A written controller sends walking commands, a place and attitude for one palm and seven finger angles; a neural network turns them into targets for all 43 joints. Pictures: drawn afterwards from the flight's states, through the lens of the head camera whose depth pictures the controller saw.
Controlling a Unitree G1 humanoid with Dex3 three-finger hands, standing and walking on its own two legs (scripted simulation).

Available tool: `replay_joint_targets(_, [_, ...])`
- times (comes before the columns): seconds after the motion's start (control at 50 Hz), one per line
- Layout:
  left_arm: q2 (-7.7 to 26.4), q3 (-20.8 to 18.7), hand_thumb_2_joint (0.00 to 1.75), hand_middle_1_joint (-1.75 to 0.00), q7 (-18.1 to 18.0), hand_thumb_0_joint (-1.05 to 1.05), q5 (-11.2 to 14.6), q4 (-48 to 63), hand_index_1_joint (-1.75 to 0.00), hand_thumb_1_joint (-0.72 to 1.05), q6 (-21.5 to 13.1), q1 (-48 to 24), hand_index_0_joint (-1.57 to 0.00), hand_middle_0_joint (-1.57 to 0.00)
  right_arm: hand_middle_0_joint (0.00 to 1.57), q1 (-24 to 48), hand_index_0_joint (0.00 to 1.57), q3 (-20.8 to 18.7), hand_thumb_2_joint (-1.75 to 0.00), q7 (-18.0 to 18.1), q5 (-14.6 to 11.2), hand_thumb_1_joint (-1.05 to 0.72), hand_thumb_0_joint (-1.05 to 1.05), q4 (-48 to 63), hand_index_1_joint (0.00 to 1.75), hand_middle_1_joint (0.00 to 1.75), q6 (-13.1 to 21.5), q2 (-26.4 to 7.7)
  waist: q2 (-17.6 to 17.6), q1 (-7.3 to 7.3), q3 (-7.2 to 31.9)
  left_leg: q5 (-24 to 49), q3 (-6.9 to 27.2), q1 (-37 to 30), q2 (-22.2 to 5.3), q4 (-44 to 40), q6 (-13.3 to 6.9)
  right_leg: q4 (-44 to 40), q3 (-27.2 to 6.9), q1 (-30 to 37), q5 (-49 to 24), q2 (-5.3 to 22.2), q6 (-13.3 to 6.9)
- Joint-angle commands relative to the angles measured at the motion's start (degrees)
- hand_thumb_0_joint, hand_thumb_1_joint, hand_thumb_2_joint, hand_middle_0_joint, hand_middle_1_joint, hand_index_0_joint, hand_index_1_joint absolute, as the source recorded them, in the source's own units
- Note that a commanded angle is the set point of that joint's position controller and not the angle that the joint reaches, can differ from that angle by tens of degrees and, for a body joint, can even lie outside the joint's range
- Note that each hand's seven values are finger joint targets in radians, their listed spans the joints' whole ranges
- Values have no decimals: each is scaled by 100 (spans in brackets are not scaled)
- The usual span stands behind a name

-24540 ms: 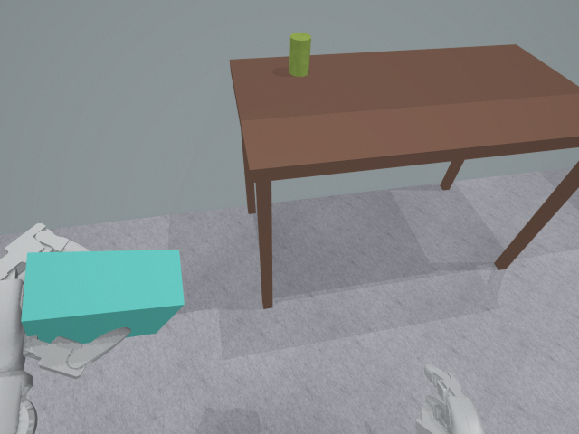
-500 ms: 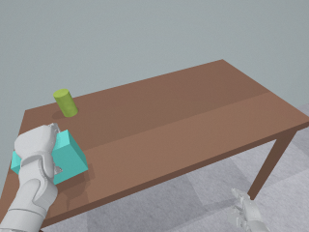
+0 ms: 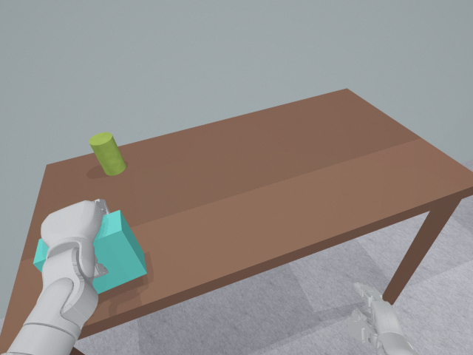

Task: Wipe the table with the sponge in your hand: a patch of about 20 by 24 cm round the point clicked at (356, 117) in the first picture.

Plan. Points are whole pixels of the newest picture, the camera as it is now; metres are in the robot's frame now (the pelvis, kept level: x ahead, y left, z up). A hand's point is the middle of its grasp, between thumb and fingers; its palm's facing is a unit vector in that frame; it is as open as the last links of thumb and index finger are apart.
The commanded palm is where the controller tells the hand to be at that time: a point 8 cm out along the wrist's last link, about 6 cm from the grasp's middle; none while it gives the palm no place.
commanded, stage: move the sponge above the wiping area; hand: left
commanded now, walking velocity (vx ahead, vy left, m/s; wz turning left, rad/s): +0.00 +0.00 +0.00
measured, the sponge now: (101, 264) +0.25 +0.31 +0.02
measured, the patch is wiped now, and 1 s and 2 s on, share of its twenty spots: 0.00 0.00 0.25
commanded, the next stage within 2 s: lower the sponge onto the table in 0.28 s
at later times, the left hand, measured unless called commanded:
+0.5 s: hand (110, 245) +0.27 +0.28 +0.05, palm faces -0.15 -0.14 -0.98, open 10.0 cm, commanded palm +0.25 +0.28 +0.15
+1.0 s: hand (121, 245) +0.27 +0.26 +0.05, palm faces -0.10 -0.10 -0.99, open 10.0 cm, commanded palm +0.26 +0.28 +0.14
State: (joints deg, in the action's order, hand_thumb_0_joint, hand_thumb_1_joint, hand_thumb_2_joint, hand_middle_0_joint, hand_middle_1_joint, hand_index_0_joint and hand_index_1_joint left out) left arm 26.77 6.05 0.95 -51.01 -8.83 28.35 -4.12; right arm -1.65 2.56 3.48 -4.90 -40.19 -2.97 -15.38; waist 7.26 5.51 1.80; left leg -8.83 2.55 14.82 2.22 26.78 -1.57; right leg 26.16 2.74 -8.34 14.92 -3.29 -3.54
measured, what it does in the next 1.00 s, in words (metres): stands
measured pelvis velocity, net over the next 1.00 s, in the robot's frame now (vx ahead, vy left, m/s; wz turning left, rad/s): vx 0.01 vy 0.00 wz -0.01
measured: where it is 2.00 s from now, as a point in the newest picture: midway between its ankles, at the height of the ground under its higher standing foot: outside the picture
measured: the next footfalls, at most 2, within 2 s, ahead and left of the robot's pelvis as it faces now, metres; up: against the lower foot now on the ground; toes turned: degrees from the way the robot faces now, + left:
none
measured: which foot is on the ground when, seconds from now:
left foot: down 0.00-1.00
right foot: down 0.00-1.00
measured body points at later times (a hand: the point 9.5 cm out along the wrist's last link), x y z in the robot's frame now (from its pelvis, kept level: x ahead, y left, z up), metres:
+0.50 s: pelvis +0.01 +0.00 +0.00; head -0.01 -0.04 +0.45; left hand +0.27 +0.29 +0.11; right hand +0.23 -0.22 -0.09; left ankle +0.06 +0.10 -0.74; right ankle +0.00 -0.08 -0.74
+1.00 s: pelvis +0.01 +0.00 +0.00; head -0.01 -0.04 +0.45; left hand +0.27 +0.26 +0.11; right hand +0.25 -0.22 -0.08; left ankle +0.06 +0.10 -0.74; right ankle +0.00 -0.08 -0.74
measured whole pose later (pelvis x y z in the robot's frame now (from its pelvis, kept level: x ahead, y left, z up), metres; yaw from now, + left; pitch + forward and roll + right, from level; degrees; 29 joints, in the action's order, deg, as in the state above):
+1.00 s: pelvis +0.01 +0.00 +0.00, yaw -1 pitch -2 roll +0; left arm 25.1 7.6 0.7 -54.1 -6.0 17.4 0.1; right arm -2.6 2.0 3.6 -3.2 -38.7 -2.4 -14.9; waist 5.8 5.6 2.0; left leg -10.8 2.0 15.4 1.9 28.2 -1.5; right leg 26.9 2.0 -8.8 16.3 -3.6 -3.8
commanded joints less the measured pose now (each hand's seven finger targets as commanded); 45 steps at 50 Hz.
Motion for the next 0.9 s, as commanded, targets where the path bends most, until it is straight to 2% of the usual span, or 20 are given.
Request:
replay_joint_targets(0.0, [1098,-365,130,-160,48,0,-336,1750,-160,10,-918,-1817,-120,-120,20,1089,20,-205,-90,99,130,-90,0,1081,30,30,457,-471,-635,-137,1130,57,195,-969,67,-160,-248,-581,-478,-410,-363,96,17])
replay_joint_targets(0.04, [1997,-1242,130,-160,-264,0,-486,2262,-160,10,-1370,-2030,-120,-120,20,995,20,-253,-90,152,233,-90,0,1064,30,30,510,-492,-349,66,1438,190,238,-1088,82,-159,-226,-535,-691,-252,-461,12,-67])
replay_joint_targets(0.06, [1790,-1205,130,-160,-456,0,-536,2294,-160,10,-1515,-2065,-120,-120,20,987,20,-224,-90,152,240,-90,0,1054,30,30,546,-368,-170,107,1496,323,177,-1049,119,-153,-200,-473,-544,-208,-484,22,-66])
replay_joint_targets(0.14, [2154,-1936,130,-160,-1234,0,-518,1699,-160,10,-1319,-2161,-120,-120,20,953,20,-320,-90,69,222,-90,0,810,30,30,476,-472,226,272,1152,311,170,-860,88,-296,-44,-576,-798,-246,-366,-79,-241])
replay_joint_targets(0.16, [1682,-1578,130,-160,-1304,0,-393,1547,-160,10,-1172,-2177,-120,-120,20,1012,20,-324,-90,47,177,-90,0,812,30,30,449,-418,166,198,1176,365,69,-839,52,-288,-30,-557,-627,-208,-421,-4,-178])
replay_joint_targets(0.22, [1364,-1243,130,-160,-1217,0,-132,922,-160,10,-648,-1841,-120,-120,20,1154,20,-332,-90,16,106,-90,0,769,30,30,357,-505,-93,151,1015,256,-23,-722,43,-330,-18,-675,-573,-201,-445,69,-80])
replay_joint_targets(0.24, [1482,-1271,130,-160,-1091,0,-147,627,-160,10,-432,-1730,-120,-120,20,1233,20,-298,-90,15,86,-90,0,754,30,30,308,-564,-216,132,827,127,19,-624,71,-392,-2,-727,-658,-259,-289,42,-99])
replay_joint_targets(0.3, [740,-346,130,-160,-549,0,-65,328,-160,10,-19,-1535,-120,-120,20,1256,20,-252,-90,-8,1,-90,0,877,30,30,236,-573,-573,-50,693,33,15,-473,64,-336,-70,-681,-482,-348,-425,112,7])
replay_joint_targets(0.36, [684,-8,130,-160,-1,0,-167,463,-160,10,-11,-1623,-120,-120,20,1228,20,-213,-90,-13,-21,-90,0,996,30,30,237,-589,-677,-167,837,18,90,-575,70,-227,-160,-627,-510,-323,-521,139,21])
replay_joint_targets(0.4, [867,-107,130,-160,171,0,-212,1106,-160,10,-448,-1854,-120,-120,20,1137,20,-221,-90,12,31,-90,0,1093,30,30,313,-555,-668,-204,1175,235,127,-813,78,-102,-241,-548,-464,-251,-778,132,34])
replay_joint_targets(0.44, [1565,-708,130,-160,82,0,-283,1810,-160,10,-1019,-2023,-120,-120,20,1051,20,-216,-90,72,122,-90,0,1142,30,30,416,-524,-405,-102,1405,382,202,-1019,81,-59,-264,-523,-608,-180,-855,79,-17])
replay_joint_targets(0.46, [1419,-711,130,-160,-40,0,-300,2020,-160,10,-1283,-1988,-120,-120,20,968,20,-220,-90,92,149,-90,0,1159,30,30,477,-416,-356,-53,1520,553,185,-1097,108,-29,-279,-448,-480,-132,-960,77,-10])
replay_joint_targets(0.52, [1866,-1455,130,-160,-631,0,-491,2097,-160,10,-1708,-1854,-120,-120,20,754,20,-329,-90,99,257,-90,0,953,30,30,517,-467,-57,120,1416,791,168,-1122,82,-79,-191,-411,-507,-273,-1030,-19,-106])
replay_joint_targets(0.54, [2221,-1809,130,-160,-844,0,-571,2245,-160,10,-1670,-1896,-120,-120,20,818,20,-329,-90,80,288,-90,0,956,30,30,514,-504,292,235,1371,735,223,-1065,78,-144,-154,-446,-676,-255,-911,-71,-187])
replay_joint_targets(0.56, [1722,-1545,130,-160,-1034,0,-521,2042,-160,10,-1579,-1934,-120,-120,20,799,20,-329,-90,43,250,-90,0,922,30,30,527,-389,176,167,1359,828,147,-1043,61,-113,-124,-361,-484,-245,-960,-32,-158])
replay_joint_targets(0.62, [1421,-1441,130,-160,-1305,0,-231,1353,-160,10,-1054,-1783,-120,-120,20,906,20,-398,-90,-33,154,-90,0,798,30,30,431,-503,-184,141,1122,592,112,-875,-2,-190,-49,-500,-458,-364,-751,13,-112])
replay_joint_targets(0.74, [732,-338,130,-160,-611,0,-193,633,-160,10,-10,-1479,-120,-120,20,1317,20,-267,-90,-40,21,-90,0,880,30,30,205,-593,-477,-61,879,388,31,-648,71,-221,-77,-555,-564,-343,-891,85,-48])
replay_joint_targets(0.76, [406,31,130,-160,-426,0,-188,751,-160,10,31,-1525,-120,-120,20,1304,20,-240,-90,-52,12,-90,0,959,30,30,203,-540,-534,-120,931,390,47,-673,67,-182,-114,-529,-456,-321,-938,120,-8])
replay_joint_targets(0.8, [582,57,130,-160,-150,0,-271,924,-160,10,-67,-1664,-120,-120,20,1220,20,-229,-90,-53,29,-90,0,994,30,30,206,-571,-613,-197,1114,471,97,-774,77,-77,-179,-481,-458,-259,-1139,121,4])
replay_joint_targets(0.88, [1133,-524,130,-160,-112,0,-392,1591,-160,10,-859,-1684,-120,-120,20,1019,20,-225,-90,23,143,-90,0,1092,30,30,309,-473,-576,-105,1340,659,140,-962,82,10,-252,-418,-459,-191,-1259,74,-4])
